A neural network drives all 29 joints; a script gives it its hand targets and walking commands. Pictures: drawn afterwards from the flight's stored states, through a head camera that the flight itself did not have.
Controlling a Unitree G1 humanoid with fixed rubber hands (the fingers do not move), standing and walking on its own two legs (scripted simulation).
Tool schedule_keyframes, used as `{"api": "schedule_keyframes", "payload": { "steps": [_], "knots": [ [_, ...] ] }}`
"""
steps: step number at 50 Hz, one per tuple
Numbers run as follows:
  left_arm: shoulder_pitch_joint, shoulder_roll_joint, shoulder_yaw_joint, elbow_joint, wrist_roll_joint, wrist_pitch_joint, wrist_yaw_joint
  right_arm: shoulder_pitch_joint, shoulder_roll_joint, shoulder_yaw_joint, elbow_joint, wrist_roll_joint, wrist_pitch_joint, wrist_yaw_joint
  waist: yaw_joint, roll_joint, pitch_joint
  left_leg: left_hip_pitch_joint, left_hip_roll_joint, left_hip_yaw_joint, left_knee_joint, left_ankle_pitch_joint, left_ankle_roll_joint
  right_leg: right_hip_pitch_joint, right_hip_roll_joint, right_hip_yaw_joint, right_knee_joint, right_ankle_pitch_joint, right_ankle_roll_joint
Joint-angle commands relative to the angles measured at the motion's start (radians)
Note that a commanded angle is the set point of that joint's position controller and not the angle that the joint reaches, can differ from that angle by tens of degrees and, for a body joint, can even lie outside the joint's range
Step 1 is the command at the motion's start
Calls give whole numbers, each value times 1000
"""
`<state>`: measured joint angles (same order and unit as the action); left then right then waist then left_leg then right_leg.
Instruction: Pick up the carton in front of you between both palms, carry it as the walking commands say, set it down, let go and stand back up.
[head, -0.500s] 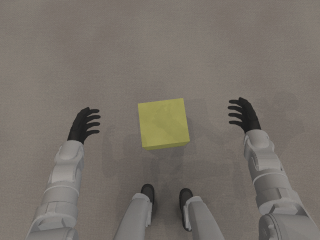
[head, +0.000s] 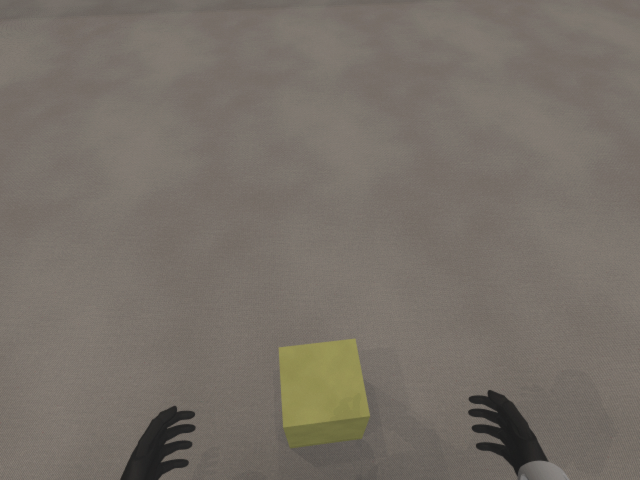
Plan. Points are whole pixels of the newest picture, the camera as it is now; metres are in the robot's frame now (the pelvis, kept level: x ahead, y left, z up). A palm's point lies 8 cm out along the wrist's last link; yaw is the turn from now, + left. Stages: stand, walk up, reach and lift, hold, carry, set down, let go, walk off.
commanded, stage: let go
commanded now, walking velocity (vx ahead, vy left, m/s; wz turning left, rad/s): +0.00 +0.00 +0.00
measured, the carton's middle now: (321, 394) +0.42 +0.02 -0.65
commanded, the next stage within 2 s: stand in 0.46 s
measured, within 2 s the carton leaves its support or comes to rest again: neither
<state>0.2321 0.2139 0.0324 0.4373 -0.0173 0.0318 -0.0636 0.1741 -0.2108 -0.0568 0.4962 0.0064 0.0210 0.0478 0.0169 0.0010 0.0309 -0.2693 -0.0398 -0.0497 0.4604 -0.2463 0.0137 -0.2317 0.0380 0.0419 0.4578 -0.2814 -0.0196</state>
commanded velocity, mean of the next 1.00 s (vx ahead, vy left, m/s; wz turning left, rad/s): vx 0.00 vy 0.00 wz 0.00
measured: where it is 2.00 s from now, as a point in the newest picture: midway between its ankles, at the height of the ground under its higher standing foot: outside the picture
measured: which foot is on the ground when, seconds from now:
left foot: down 0.00-1.00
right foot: down 0.00-1.00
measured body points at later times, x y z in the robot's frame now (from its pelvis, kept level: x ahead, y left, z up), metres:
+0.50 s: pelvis +0.00 +0.00 +0.00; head +0.00 +0.00 +0.45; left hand +0.17 +0.24 -0.08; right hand +0.16 -0.23 -0.08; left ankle -0.01 +0.11 -0.74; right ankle -0.03 -0.11 -0.74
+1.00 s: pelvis +0.04 +0.01 -0.01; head +0.04 +0.01 +0.44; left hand +0.10 +0.27 -0.14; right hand +0.12 -0.24 -0.14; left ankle -0.01 +0.11 -0.74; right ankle -0.03 -0.11 -0.74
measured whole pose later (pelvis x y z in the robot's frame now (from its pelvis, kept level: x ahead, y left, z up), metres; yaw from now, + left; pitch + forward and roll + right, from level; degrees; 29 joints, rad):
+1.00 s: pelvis +0.04 +0.01 -0.01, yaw +3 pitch +3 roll +0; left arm 0.34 0.26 0.00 0.77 0.02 -0.02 0.03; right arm 0.35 -0.24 0.01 0.79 -0.02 -0.04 -0.02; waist 0.01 -0.01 -0.09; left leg -0.28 -0.06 -0.07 0.61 -0.38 0.03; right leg -0.21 0.00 -0.03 0.57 -0.42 -0.01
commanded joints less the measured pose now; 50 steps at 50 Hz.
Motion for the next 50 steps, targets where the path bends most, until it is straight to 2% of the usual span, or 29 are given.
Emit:
{"api": "schedule_keyframes", "payload": {
  "steps": [1, 8, 18, 19, 20, 23, 24, 25, 27, 29, 31, 33, 43, 50],
  "knots": [
    [-49, 92, 24, -103, 8, 17, -3, -23, -88, -10, -118, 6, 16, 10, -15, -18, -47, 174, 8, 19, -60, 146, -25, 31, -22, -13, -99, 149, 31],
    [-51, 94, 40, -99, 31, 90, -5, -13, -87, -5, -154, -4, 85, 24, -10, 6, 56, 210, 6, 28, -62, 107, -22, 56, -32, -19, -107, 113, 22],
    [-56, 89, 41, -118, 34, 116, -9, -3, -86, -10, -182, -26, 119, 16, -14, -10, 42, 252, 11, 23, -49, 173, -17, 97, -21, -22, -82, 185, 30],
    [-94, 117, 42, -161, 49, 170, 19, 34, -88, -17, -128, -25, 93, -3, -25, 21, -6, 244, -6, 27, -23, 173, -20, 125, -25, -18, -58, 255, 23],
    [-73, 109, 38, -152, 47, 185, 31, 27, -86, -10, -140, -21, 87, -12, -20, -6, 4, 227, -6, 25, -18, 175, -16, 121, -23, -18, -43, 282, 26],
    [-67, 101, 27, -152, 40, 200, 46, 10, -86, -3, -147, -19, 84, -16, -15, -18, 7, 204, -4, 20, -17, 169, -15, 117, -24, -18, -39, 277, 24],
    [-11, 160, 30, 24, 62, 51, 70, 120, -143, -3, 27, -51, 17, -52, -31, -93, 45, -7, 112, -67, -79, -114, -35, 2, -114, 14, -76, -233, 38],
    [23, 156, 37, 25, 73, 2, 84, 124, -187, -17, 23, -60, -9, -69, -16, -68, 118, -72, 112, -84, -92, -218, -38, -28, -125, 76, -96, -317, 30],
    [3, 152, 32, 55, 76, -56, 86, 97, -149, -4, 57, -54, -54, -63, -17, -42, 71, -117, 103, -106, -88, -152, -27, -24, -146, 111, -82, -259, 15],
    [-1, 142, 27, 85, 67, -89, 81, 84, -128, 3, 85, -43, -90, -51, -8, 11, -62, -60, 104, -110, -54, 24, -17, 37, -146, 94, -43, -86, 13],
    [10, 151, 26, 113, 63, -106, 79, 94, -131, 8, 116, -37, -107, -49, -7, 22, -147, -20, 113, -122, -17, 201, -5, 77, -141, 75, 2, 67, 19],
    [31, 158, 22, 141, 56, -108, 81, 128, -139, 12, 147, -35, -108, -53, -9, 14, -166, -13, 113, -122, 8, 284, 1, 88, -140, 65, 26, 169, 22],
    [122, 165, 1, 242, 41, -78, 96, 225, -149, 31, 228, -26, -80, -70, -9, -9, -108, -43, 95, -115, 77, 343, 19, 63, -140, 28, 77, 339, 15],
    [149, 167, -4, 306, 35, -59, 105, 237, -149, 40, 269, -22, -61, -79, -8, -5, -80, -39, 89, -118, 93, 354, 32, 65, -132, 6, 78, 336, 7]
  ]
}}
